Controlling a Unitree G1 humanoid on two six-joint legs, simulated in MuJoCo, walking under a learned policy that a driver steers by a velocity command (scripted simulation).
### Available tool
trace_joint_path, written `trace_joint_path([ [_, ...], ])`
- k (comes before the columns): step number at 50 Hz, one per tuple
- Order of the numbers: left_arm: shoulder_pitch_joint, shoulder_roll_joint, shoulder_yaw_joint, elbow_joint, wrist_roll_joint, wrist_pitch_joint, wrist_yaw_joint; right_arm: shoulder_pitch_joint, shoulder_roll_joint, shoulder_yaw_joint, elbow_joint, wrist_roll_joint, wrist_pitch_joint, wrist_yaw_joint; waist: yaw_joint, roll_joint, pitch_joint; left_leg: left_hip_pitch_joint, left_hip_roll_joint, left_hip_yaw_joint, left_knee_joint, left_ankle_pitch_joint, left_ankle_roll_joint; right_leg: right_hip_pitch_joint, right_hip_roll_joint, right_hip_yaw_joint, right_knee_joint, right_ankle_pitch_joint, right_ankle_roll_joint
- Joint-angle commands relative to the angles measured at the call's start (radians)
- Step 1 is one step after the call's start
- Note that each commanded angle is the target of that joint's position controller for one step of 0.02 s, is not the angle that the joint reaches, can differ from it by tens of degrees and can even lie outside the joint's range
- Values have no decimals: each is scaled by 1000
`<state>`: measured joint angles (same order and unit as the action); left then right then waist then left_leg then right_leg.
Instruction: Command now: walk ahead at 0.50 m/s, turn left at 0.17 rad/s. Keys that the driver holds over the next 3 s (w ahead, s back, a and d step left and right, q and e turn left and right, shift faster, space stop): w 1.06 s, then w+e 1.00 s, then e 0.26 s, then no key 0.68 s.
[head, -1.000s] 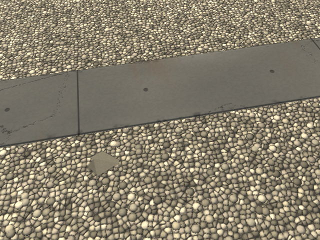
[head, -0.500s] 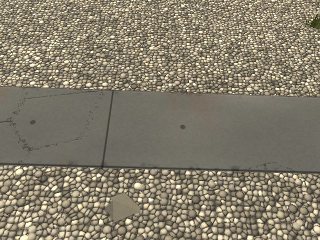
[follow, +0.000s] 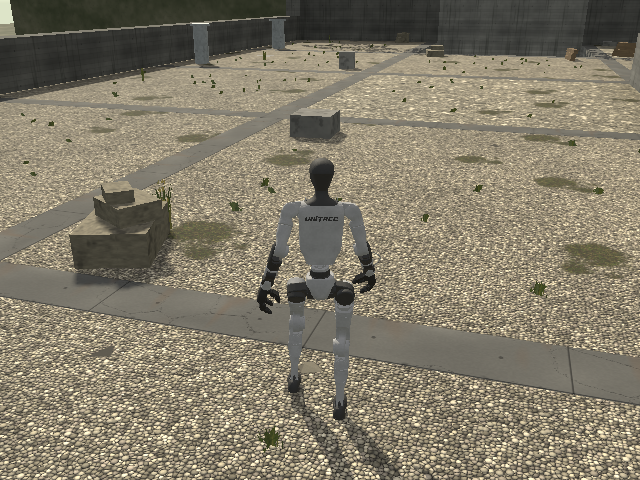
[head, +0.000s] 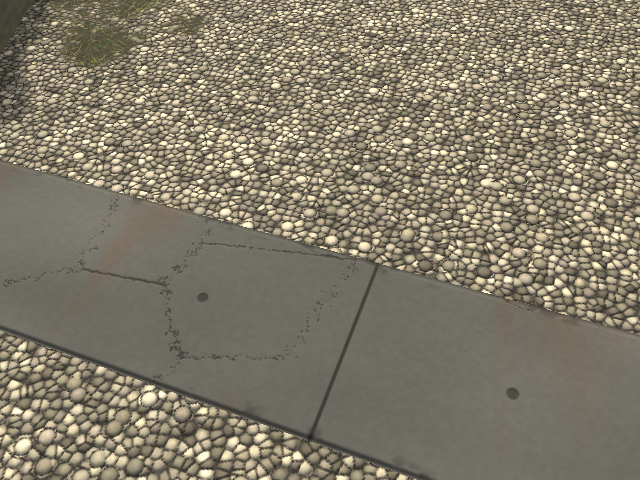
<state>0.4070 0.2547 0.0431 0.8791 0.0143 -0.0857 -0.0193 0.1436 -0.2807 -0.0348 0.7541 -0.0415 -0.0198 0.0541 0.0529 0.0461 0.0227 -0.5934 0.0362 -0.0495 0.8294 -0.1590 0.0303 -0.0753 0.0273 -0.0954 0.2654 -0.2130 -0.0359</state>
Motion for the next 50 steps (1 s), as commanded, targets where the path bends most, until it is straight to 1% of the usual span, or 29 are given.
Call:
trace_joint_path([
  [1, -24, 136, 26, -45, -5, -14, -3, -96, -19, 13, -80, 4, -16, 9, -17, -146, 24, 90, 6, 86, -156, 72, -6, -80, -220, 114, -120, 279, -130],
  [5, 24, 171, 35, -8, -1, 2, 2, -121, -49, 8, -91, 3, -23, -7, -20, -145, 28, 158, -15, 115, -257, -4, 34, 10, -274, 132, -47, 382, -116],
  [6, 22, 175, 35, -2, -3, 8, 4, -76, -54, 4, -76, -1, -28, -12, -46, -139, 9, 230, -37, 126, -301, -20, 50, 21, -269, 117, 23, 478, -106],
  [7, 27, 163, 30, 7, -6, 13, 5, 33, -67, -6, -36, -10, -37, -20, -95, -101, -44, 377, -62, 131, -368, -9, 71, 7, -231, 73, 174, 573, -88],
  [8, 27, 133, 19, -4, -6, 13, 7, 197, -113, -24, 15, -25, -47, -31, -158, -49, -150, 601, 4, 50, -379, -46, 105, -95, -184, 36, 382, 482, -64],
  [9, 43, 46, -6, -66, -23, 10, 1, 325, -221, -50, 24, -39, -50, -47, -185, 149, -280, 865, 303, -356, -453, -193, 192, -383, -73, -29, 729, 65, -16],
  [10, 52, 103, 14, -64, -5, 17, 8, 331, -246, -62, 40, 8, -35, -51, -170, 205, -298, 865, 386, -620, -567, -157, 254, -549, 10, 56, 903, -312, -18],
  [11, -2, 137, 25, -63, 5, 25, 11, 251, -190, -49, 35, 24, -31, -51, -136, 93, -160, 776, 335, -472, -553, -138, 238, -614, -57, 120, 951, -260, -31],
  [12, -39, 111, 18, -66, 1, 21, 4, 187, -125, -33, 28, 24, -37, -48, -109, 50, -76, 659, 284, -357, -575, -68, 218, -603, -89, 124, 916, -185, -33],
  [13, -44, 93, 16, -59, -2, 24, 0, 144, -88, -22, 28, 22, -43, -46, -76, 36, -35, 572, 233, -268, -611, -16, 183, -555, -116, 120, 856, -139, -29],
  [15, -16, 75, 13, -36, 19, 46, -10, 125, -60, -14, 42, 24, -57, -48, -36, 49, -14, 483, 177, -169, -654, 92, 159, -477, -128, 109, 811, -90, -7],
  [18, -74, 63, 15, -51, 24, 60, -21, 174, -80, -23, 81, 35, -74, -48, -28, 24, 2, 484, 165, -112, -697, 183, 182, -519, -134, 92, 772, -13, 17],
  [23, -270, 48, 5, -109, 19, 60, -23, 249, -75, -22, 135, 35, -73, -47, -66, 8, 55, 527, 141, -42, -726, 235, 183, -600, -142, 67, 567, 142, 42],
  [26, -367, 39, -5, -138, 14, 56, -21, 300, -84, -24, 168, 31, -74, -49, -94, 12, 68, 567, 144, -13, -715, 302, 174, -570, -118, 41, 439, 196, 29],
  [29, -425, 51, -5, -162, 13, 51, -18, 337, -94, -25, 200, 25, -70, -57, -104, 14, 83, 647, 172, -12, -684, 370, 166, -557, -98, 32, 360, 175, -4],
  [31, -418, 61, -2, -166, 14, 45, -14, 330, -104, -27, 214, 21, -67, -63, -88, 15, 81, 691, 189, -5, -636, 480, 154, -514, -77, 22, 319, 114, -35],
  [32, -380, 67, 2, -156, 14, 41, -9, 314, -112, -28, 217, 20, -67, -65, -66, 20, 62, 698, 187, 9, -580, 611, 142, -445, -52, 10, 298, 76, -53],
  [33, -297, 80, 11, -130, 16, 35, -1, 301, -123, -31, 222, 18, -65, -67, -28, 24, 16, 699, 177, 23, -475, 750, 128, -333, -18, -4, 277, 43, -72],
  [34, -138, 96, 22, -75, 22, 26, 8, 285, -123, -30, 224, 20, -60, -66, 43, -4, -68, 658, 138, 60, -288, 783, 108, -140, 10, -18, 214, 75, -97],
  [35, 45, 159, 43, -27, 43, 17, 21, 286, -97, -20, 205, 27, -62, -66, 105, -60, -185, 475, 93, 88, -23, 537, 89, 130, -128, 131, 204, 22, -142],
  [36, 126, 286, 77, -14, 54, 19, 24, 407, 15, 2, 183, 62, -63, -54, 63, -308, -321, 107, -101, 135, 385, -119, 37, 420, -438, 642, 115, -80, -284],
  [37, 53, 230, 67, -18, 8, 31, 15, 350, -82, -23, 197, 30, -63, -58, 50, -185, -294, 5, -103, -20, 484, -327, 56, 352, -427, 780, 7, -97, -279],
  [38, -65, 182, 53, -34, -3, 32, 13, 274, -84, -29, 173, 28, -63, -55, 1, -134, -125, -38, -41, -25, 483, -246, 62, 202, -396, 596, 1, -102, -251],
  [39, -123, 115, 36, -39, 1, 26, 8, 228, -67, -23, 165, 29, -68, -51, -17, -77, -53, -15, -2, -17, 424, -177, 63, 82, -353, 487, -35, -21, -226],
  [40, -142, 86, 27, -29, 2, 18, 9, 217, -46, -22, 167, 25, -61, -48, -43, -87, -8, 23, 27, -9, 364, -148, 59, 2, -303, 393, -61, 50, -191],
  [41, -148, 62, 20, -14, -1, 13, 11, 235, -34, -19, 172, 11, -47, -44, -71, -112, 4, 76, 43, -3, 320, -131, 47, -61, -267, 324, -83, 97, -165],
  [43, -105, 63, 19, 13, -1, -4, 10, 239, -9, -15, 180, 3, -27, -32, -82, -112, -5, 108, 44, 20, 294, -107, 31, -88, -245, 268, -104, 200, -168],
  [45, -71, 88, 25, 36, -6, -13, 10, 177, -4, -14, 161, 3, -18, -25, -83, -106, 18, 48, 62, 38, 238, -55, 13, -82, -239, 228, -136, 214, -178],
  [50, 6, 78, 19, 76, -8, -11, 10, -40, 6, -4, 96, 11, -19, -19, -37, -102, 69, -38, 74, 83, -24, 109, -21, -30, -202, 155, -164, 266, -164],
])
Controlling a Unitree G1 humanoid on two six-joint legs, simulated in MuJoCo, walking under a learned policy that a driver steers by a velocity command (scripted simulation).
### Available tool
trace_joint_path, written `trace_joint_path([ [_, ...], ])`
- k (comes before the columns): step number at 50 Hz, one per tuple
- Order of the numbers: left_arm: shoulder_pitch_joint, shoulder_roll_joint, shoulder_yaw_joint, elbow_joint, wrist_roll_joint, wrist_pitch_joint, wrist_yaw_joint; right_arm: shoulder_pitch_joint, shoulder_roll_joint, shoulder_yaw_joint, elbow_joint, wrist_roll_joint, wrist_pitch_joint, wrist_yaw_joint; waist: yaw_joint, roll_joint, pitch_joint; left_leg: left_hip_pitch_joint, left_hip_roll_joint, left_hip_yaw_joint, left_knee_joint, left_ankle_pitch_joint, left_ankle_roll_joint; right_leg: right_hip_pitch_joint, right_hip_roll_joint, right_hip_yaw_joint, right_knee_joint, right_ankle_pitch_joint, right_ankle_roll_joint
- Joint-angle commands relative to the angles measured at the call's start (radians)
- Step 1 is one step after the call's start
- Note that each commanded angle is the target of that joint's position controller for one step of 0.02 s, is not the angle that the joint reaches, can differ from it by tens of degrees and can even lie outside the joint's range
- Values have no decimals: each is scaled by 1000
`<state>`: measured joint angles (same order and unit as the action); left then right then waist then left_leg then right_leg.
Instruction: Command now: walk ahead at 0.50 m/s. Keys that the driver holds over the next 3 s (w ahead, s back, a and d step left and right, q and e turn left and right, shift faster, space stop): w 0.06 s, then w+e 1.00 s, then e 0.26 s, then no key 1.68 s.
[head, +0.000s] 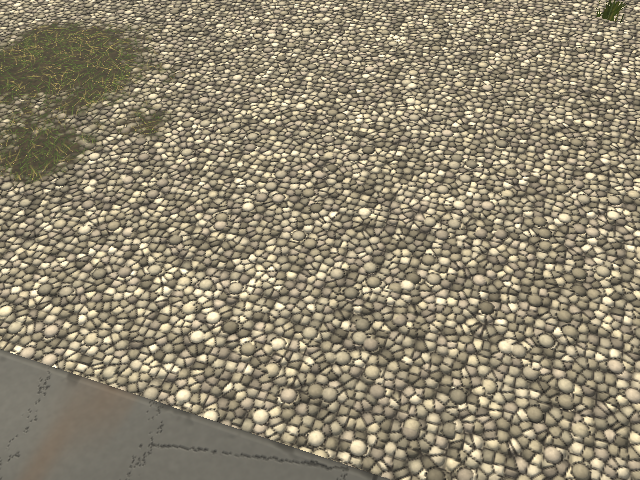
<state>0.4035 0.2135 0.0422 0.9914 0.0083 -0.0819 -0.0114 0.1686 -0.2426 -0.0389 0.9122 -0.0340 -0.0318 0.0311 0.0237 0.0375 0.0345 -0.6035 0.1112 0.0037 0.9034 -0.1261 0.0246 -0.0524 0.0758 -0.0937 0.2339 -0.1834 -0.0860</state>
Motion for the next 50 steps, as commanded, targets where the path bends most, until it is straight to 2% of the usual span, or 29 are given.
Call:
trace_joint_path([
  [1, 23, 123, 20, -30, -2, -16, 3, -99, -25, 4, -72, 6, -9, 4, 1, -95, 58, -15, -9, 40, -150, 101, -15, -43, -249, 142, -130, 258, -110],
  [5, 91, 126, 17, 4, 4, -11, 11, -206, -33, 7, -108, 8, -14, 0, 35, -97, 69, 7, -40, 57, -277, 118, -3, 44, -272, 153, -87, 352, -112],
  [8, 76, 150, 24, 10, 12, -2, 21, -205, -55, 0, -123, 9, -27, -5, 14, -104, 64, 49, -61, 42, -336, 32, 19, 109, -302, 191, -11, 465, -107],
  [10, 33, 166, 29, 4, 14, 1, 23, -76, -80, -14, -89, 9, -43, -15, -50, -105, 6, 240, -106, 53, -404, -34, 43, 92, -286, 191, 131, 624, -82],
  [11, 19, 156, 26, 1, 9, 2, 20, 85, -107, -29, -37, -1, -56, -26, -118, -62, -83, 457, -109, 51, -468, 3, 68, 28, -233, 155, 316, 611, -61],
  [12, 11, 117, 14, -33, -2, -2, 16, 264, -189, -51, -10, -27, -66, -43, -176, 32, -223, 721, 95, -156, -485, -90, 116, -155, -169, 113, 596, 340, -39],
  [13, 138, 6, -5, -53, -38, 3, 17, 289, -286, -76, -12, -32, -57, -41, -116, 263, -336, 945, 360, -577, -593, -175, 221, -493, -2, 40, 913, -323, -2],
  [14, 84, 129, 26, -34, -9, 17, 26, 215, -207, -62, -32, -5, -42, -37, -107, 91, -271, 839, 324, -597, -629, -249, 205, -552, -59, 143, 1003, -318, -19],
  [15, 20, 127, 34, -45, -6, 18, 19, 121, -132, -41, -46, 2, -43, -35, -73, 34, -134, 706, 282, -439, -651, -238, 176, -564, -102, 158, 995, -224, -23],
  [16, -13, 97, 30, -50, -5, 19, 13, 77, -88, -31, -49, 3, -49, -33, -55, 16, -63, 599, 238, -320, -689, -140, 153, -542, -136, 153, 962, -161, -18],
  [18, -14, 74, 33, -49, 16, 44, -3, 65, -53, -21, -34, 11, -60, -42, -16, 49, -19, 493, 173, -160, -730, -45, 107, -490, -166, 142, 918, -111, 0],
  [21, -63, 47, 33, -75, 22, 73, -19, 114, -66, -26, -9, 23, -87, -44, 0, 46, -10, 481, 170, -54, -757, 79, 117, -525, -177, 122, 904, -52, 22],
  [23, -131, 50, 34, -100, 23, 81, -28, 138, -70, -28, 0, 21, -92, -46, -3, 37, 11, 494, 159, 10, -774, 104, 116, -588, -188, 113, 871, 21, 32],
  [26, -239, 45, 27, -143, 20, 82, -39, 175, -63, -26, 18, 16, -91, -46, -18, 31, 44, 508, 138, 94, -782, 150, 114, -632, -186, 88, 738, 118, 43],
  [29, -345, 33, 14, -184, 22, 78, -49, 199, -80, -29, 27, 16, -89, -49, -38, 32, 63, 529, 135, 165, -773, 215, 108, -590, -168, 35, 558, 190, 35],
  [33, -432, 47, 11, -228, 30, 77, -57, 262, -105, -37, 51, 13, -74, -57, -60, 30, 76, 652, 172, 218, -723, 346, 102, -569, -143, -25, 441, 124, -11],
  [36, -382, 70, 23, -225, 34, 76, -50, 257, -139, -46, 53, 9, -53, -65, -25, 58, 31, 722, 179, 267, -553, 740, 86, -455, -64, -77, 404, -22, -67],
  [37, -311, 84, 31, -207, 33, 74, -44, 252, -156, -51, 52, 9, -42, -65, 6, 64, -11, 732, 179, 276, -429, 848, 84, -379, -26, -88, 389, -73, -90],
  [38, -199, 103, 45, -175, 32, 65, -35, 245, -169, -55, 46, 11, -30, -61, 51, 54, -79, 702, 173, 282, -249, 836, 77, -250, 12, -86, 341, -84, -117],
  [39, -35, 154, 70, -125, 43, 56, -21, 225, -167, -54, 26, 13, -25, -57, 129, -8, -167, 545, 152, 293, 17, 635, 42, -8, -17, 4, 255, -75, -159],
  [40, 3, 286, 103, -129, 52, 56, -6, 260, -50, -29, -45, 29, -32, -40, 87, -232, -266, 104, 13, 278, 393, -122, -19, 332, -330, 483, 224, -131, -294],
  [41, 8, 314, 107, -151, 21, 69, -2, 160, -107, -41, -92, 20, -47, -29, 96, -167, -316, -94, -123, 58, 555, -431, -41, 381, -430, 857, 51, -117, -352],
  [42, -33, 294, 100, -138, 12, 76, 5, 52, -113, -42, -119, 20, -57, -24, 89, -72, -163, -188, -53, -15, 534, -317, -28, 286, -399, 676, 30, -51, -310],
  [43, -87, 238, 86, -137, 3, 72, 9, 65, -100, -35, -115, 27, -69, -24, 43, -36, -71, -147, -14, -14, 434, -218, -21, 145, -365, 555, 23, 63, -266],
  [44, -137, 199, 76, -143, 0, 64, 12, 88, -96, -37, -97, 19, -66, -28, -4, -7, -24, -76, 13, -19, 350, -189, -23, 39, -303, 457, 15, 186, -221],
  [45, -166, 173, 67, -149, -13, 56, 14, 124, -92, -36, -90, -1, -48, -31, -38, -14, -21, -3, 23, -21, 304, -172, -37, -36, -265, 392, 0, 260, -202],
  [46, -169, 163, 62, -152, -13, 44, 13, 142, -85, -35, -87, -13, -29, -30, -53, -42, -37, 49, 27, -25, 275, -177, -50, -76, -244, 368, 2, 330, -206],
  [48, -135, 172, 61, -143, -16, 24, 11, 121, -73, -33, -99, -17, -4, -22, -59, -41, -42, 47, 22, -12, 220, -163, -71, -96, -205, 330, -2, 381, -202],
  [50, -90, 193, 66, -139, -11, 20, 10, 48, -72, -31, -128, -14, 5, -16, -37, -59, -27, -2, 17, 0, 144, -93, -85, -96, -187, 332, -20, 349, -188],
])
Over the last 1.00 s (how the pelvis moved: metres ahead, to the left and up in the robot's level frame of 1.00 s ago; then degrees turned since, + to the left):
0.53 0.00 0.00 0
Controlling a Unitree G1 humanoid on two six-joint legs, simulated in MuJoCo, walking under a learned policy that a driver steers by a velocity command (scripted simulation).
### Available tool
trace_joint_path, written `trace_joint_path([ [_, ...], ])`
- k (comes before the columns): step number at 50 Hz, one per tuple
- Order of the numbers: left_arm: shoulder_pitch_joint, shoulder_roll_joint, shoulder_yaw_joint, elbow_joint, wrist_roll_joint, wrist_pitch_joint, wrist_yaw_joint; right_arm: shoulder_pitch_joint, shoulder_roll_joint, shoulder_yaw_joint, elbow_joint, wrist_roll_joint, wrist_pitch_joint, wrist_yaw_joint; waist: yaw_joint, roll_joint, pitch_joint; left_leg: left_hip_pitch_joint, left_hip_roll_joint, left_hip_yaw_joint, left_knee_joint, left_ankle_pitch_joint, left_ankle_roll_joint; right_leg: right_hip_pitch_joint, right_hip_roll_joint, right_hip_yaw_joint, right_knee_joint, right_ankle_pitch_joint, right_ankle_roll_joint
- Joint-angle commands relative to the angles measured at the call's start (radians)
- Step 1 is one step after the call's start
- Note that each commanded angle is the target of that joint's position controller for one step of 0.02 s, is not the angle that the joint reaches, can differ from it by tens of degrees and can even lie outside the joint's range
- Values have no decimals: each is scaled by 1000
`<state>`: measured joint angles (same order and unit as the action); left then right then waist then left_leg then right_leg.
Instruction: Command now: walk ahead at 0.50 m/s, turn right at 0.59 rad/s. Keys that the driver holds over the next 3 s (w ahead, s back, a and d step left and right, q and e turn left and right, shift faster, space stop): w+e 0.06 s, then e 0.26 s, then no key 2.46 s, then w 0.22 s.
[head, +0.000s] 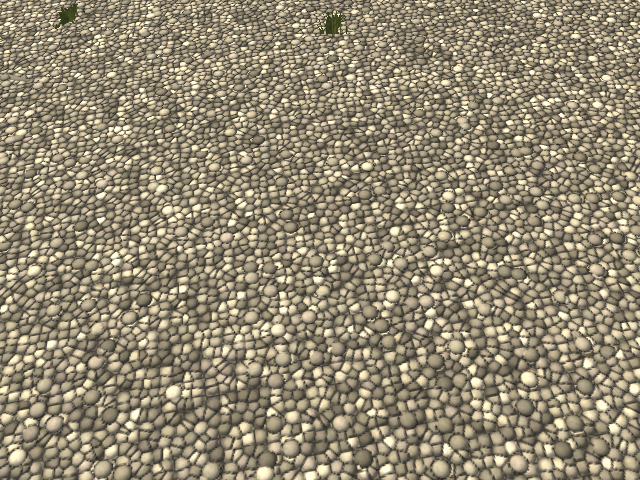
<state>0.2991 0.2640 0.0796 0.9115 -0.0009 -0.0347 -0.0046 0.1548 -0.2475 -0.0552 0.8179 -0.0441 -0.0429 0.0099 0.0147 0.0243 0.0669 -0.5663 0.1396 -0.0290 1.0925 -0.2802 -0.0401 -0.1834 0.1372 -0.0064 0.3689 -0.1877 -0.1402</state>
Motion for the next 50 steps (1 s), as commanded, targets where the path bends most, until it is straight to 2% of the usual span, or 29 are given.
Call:
trace_joint_path([
  [1, 40, 145, 28, -57, -1, -27, 3, 16, -69, -14, -50, -3, 18, 6, -12, -53, -48, -72, -13, 33, -87, 96, -24, 46, -247, 256, -163, 332, -127],
  [3, 86, 145, 28, -55, 0, -24, 2, -67, -76, -13, -79, 1, 19, 6, 20, -66, -31, -127, -22, 28, -174, 155, -28, 86, -248, 284, -169, 299, -115],
  [7, 142, 152, 26, -49, 2, -13, 13, -158, -68, 1, -119, 12, 9, 5, 48, -86, -35, -102, -87, 40, -324, 217, -16, 149, -229, 252, -53, 672, -69],
  [10, 164, 151, 24, -52, 11, 3, 22, -197, -77, 9, -141, 23, -1, -1, 67, -112, -54, -37, -143, 41, -421, 222, 10, 184, -218, 274, 29, 753, -40],
  [12, 120, 160, 28, -72, 18, 9, 30, -126, -107, 4, -127, 24, -11, -10, 28, -126, -70, 92, -170, 16, -520, 191, 38, 167, -209, 308, 104, 772, -2],
  [14, 43, 184, 34, -98, 7, -2, 26, 48, -150, -10, -81, 20, -29, -28, -66, -110, -127, 338, -176, 14, -672, 296, 75, 111, -158, 320, 286, 771, 49],
  [15, 31, 144, 22, -132, -13, -14, 19, 172, -197, -19, -68, 7, -46, -38, -111, -38, -231, 587, -10, -103, -676, 549, 114, -17, -109, 297, 501, 512, 77],
  [16, 171, 43, 7, -144, -27, -9, 29, 185, -258, -22, -89, 3, -40, -38, -32, 183, -350, 813, 324, -362, -554, 1190, 202, -225, 46, 152, 799, -481, 94],
  [17, 285, 120, 19, -123, -12, 9, 42, 177, -251, -31, -100, 33, -18, -30, -1, 217, -484, 789, 388, -553, -591, 1161, 319, -268, 30, 135, 949, -502, 94],
  [18, 238, 154, 27, -90, 14, 30, 41, 92, -159, -11, -125, 42, -6, -29, 14, 84, -371, 653, 314, -466, -646, 908, 313, -283, -22, 142, 980, -397, 107],
  [19, 147, 150, 26, -100, 28, 41, 27, 28, -85, 13, -131, 43, 0, -30, 7, 35, -234, 522, 220, -319, -694, 754, 276, -293, -46, 123, 929, -342, 123],
  [20, 108, 125, 23, -110, 26, 52, 15, 3, -71, 21, -127, 33, 4, -32, 13, 54, -176, 454, 162, -237, -732, 677, 250, -291, -64, 119, 893, -313, 140],
  [22, 108, 93, 13, -109, 24, 76, -2, 10, -99, 16, -103, 26, 5, -35, 21, 114, -133, 340, 99, -128, -774, 667, 241, -219, -63, 97, 830, -262, 160],
  [24, 108, 79, 6, -110, 18, 84, -3, 25, -111, 13, -86, 21, -2, -30, 32, 102, -162, 331, 98, -96, -777, 681, 254, -188, -52, 92, 770, -254, 162],
  [27, 58, 67, -9, -117, 26, 97, -3, 11, -117, 12, -78, 18, 4, -26, 29, 120, -165, 299, 95, -77, -808, 460, 256, -158, -76, 64, 607, -246, 153],
  [30, -12, 62, -26, -127, 23, 104, -7, 21, -136, 5, -65, 16, 26, -18, -2, 159, -144, 261, 80, -90, -847, 140, 246, -88, -94, 21, 419, -232, 138],
  [33, 4, 60, -36, -109, 25, 92, -4, 32, -158, -3, -51, 25, 54, -12, 11, 127, -116, 209, 79, -110, -828, -10, 217, 32, -90, -20, 191, -142, 109],
  [34, 16, 64, -38, -100, 29, 83, -2, 49, -153, -2, -43, 30, 60, -13, 19, 100, -94, 155, 71, -108, -816, -48, 180, 99, -94, -7, 81, -89, 86],
  [35, -3, 83, -41, -109, 38, 71, 2, 77, -131, 2, -35, 27, 62, -10, 14, 25, -64, 115, 44, -85, -775, -73, 120, 118, -160, 97, -44, -72, 63],
  [36, -34, 154, -33, -131, 49, 59, 12, 110, -58, 19, -56, 36, 58, -4, -24, -184, -89, 76, -62, 23, -614, -116, 54, 109, -380, 385, -174, -184, 8],
  [37, -95, 148, -36, -127, 35, 52, 15, 81, -66, 19, -45, 39, 64, -13, -13, -242, -27, 234, -122, 41, -556, -139, 45, -168, -458, 426, -222, -204, -56],
  [38, -158, 87, -55, -129, 34, 41, 18, 63, -79, 14, -36, 44, 71, -14, -43, -177, 7, 325, -106, 3, -524, -65, 47, -228, -389, 354, -222, -233, -34],
  [39, -193, 72, -62, -119, 28, 32, 25, 86, -62, 16, -18, 40, 69, -11, -69, -174, 5, 348, -121, 14, -554, -1, 51, -219, -338, 285, -203, -212, 0],
  [41, -180, 79, -63, -98, 16, 21, 35, 118, -70, 15, 16, 22, 60, -12, -74, -163, -17, 373, -122, 29, -641, 116, 47, -119, -276, 204, -135, -26, 41],
  [44, -106, 71, -65, -59, 9, 11, 31, 147, -94, 20, 49, 23, 36, -23, -44, -112, -84, 458, -40, -31, -741, 239, 29, -25, -247, 189, -62, 100, 71],
  [45, -49, 59, -63, -39, 3, 11, 28, 122, -125, 11, 68, 39, 37, -24, 0, -43, -61, 425, -48, -39, -716, 230, 37, -21, -218, 178, -86, 96, 77],
  [46, -60, 71, -62, -15, 5, 14, 32, 129, -88, 17, 78, 43, 38, -19, -30, -54, -47, 388, -55, -39, -742, 193, 35, 9, -216, 164, -75, 73, 77],
  [47, -69, 69, -60, -9, 6, 19, 34, 135, -75, 21, 93, 39, 39, -17, -30, -40, -32, 371, -57, -38, -758, 181, 31, 15, -215, 159, -71, 53, 75],
  [50, -74, 66, -57, 17, 8, 22, 34, 128, -70, 23, 125, 33, 42, -24, -25, -13, -27, 387, -57, -39, -768, 184, 32, 3, -216, 158, -75, 37, 71],
])
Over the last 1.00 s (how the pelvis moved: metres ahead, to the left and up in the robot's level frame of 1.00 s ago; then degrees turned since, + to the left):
0.50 -0.07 -0.01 -29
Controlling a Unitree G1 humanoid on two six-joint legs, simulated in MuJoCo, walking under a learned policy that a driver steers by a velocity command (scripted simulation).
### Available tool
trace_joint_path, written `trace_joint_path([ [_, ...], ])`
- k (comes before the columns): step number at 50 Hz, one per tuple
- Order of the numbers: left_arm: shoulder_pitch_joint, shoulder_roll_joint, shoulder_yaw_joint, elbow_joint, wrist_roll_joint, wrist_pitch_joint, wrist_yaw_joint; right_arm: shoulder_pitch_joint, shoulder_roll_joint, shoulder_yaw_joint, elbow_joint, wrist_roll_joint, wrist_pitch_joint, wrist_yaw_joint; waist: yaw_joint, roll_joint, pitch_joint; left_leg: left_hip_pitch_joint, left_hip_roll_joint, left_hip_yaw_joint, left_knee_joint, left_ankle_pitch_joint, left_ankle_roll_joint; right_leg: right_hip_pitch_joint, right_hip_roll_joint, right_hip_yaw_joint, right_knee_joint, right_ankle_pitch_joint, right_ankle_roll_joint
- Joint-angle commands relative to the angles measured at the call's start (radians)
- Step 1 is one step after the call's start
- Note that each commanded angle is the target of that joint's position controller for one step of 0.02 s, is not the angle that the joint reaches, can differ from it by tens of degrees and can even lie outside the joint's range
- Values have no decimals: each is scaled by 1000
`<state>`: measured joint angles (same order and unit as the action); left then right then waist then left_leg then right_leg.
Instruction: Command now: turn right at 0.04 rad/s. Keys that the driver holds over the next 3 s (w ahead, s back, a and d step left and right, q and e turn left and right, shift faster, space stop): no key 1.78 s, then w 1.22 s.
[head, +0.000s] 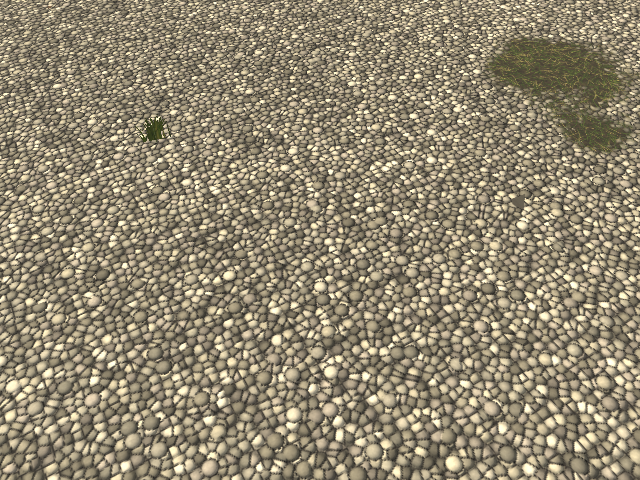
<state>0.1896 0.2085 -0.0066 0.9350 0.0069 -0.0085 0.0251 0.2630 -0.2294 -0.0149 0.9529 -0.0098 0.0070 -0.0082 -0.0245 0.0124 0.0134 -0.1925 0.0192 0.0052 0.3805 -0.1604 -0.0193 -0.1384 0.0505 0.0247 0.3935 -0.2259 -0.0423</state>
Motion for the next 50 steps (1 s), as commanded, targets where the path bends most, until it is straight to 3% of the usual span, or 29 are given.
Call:
trace_joint_path([
  [1, 35, 120, 29, 4, 0, -6, 5, 20, -87, -17, 0, -1, -8, -7, 13, -1, 24, 20, 65, -75, -56, 67, 13, -43, -129, 125, -101, 74, -26],
  [22, 111, 79, 15, 161, -1, -5, 17, 42, -49, 0, 149, -1, -2, -24, 13, -9, 45, 38, 73, -81, -48, 62, 33, -51, -118, 101, -106, 89, -20],
  [50, 184, 17, 9, 210, 0, -8, 23, 89, 1, 10, 209, -1, -3, -34, 17, -10, 64, 22, 69, -80, -36, 63, 35, -46, -118, 89, -94, 105, -18],
])
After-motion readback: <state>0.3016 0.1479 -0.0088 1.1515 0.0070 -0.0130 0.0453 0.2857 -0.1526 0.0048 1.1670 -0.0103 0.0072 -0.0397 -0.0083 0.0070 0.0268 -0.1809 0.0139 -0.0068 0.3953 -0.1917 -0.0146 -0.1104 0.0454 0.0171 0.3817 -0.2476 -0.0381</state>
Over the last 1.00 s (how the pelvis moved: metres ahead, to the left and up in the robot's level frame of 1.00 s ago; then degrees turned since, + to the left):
0.21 0.01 0.00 -17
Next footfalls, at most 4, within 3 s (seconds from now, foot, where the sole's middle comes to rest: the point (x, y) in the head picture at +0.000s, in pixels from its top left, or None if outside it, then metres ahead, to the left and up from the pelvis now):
2.56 right None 0.49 0.00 -0.78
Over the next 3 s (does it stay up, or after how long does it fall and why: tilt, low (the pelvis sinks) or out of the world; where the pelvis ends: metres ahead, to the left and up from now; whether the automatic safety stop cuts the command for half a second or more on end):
stays up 0.56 0.06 0.00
